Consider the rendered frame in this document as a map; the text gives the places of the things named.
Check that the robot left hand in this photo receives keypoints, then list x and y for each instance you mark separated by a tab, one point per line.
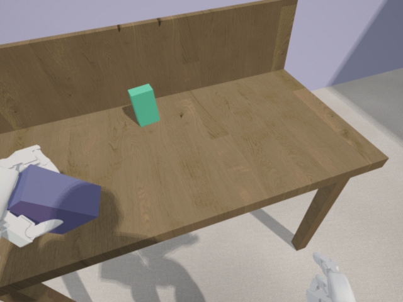
20	230

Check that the table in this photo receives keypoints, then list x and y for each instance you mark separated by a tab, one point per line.
236	133

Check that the robot right hand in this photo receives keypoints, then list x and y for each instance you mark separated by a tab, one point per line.
335	288

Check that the sponge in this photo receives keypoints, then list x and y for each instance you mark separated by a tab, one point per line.
41	195

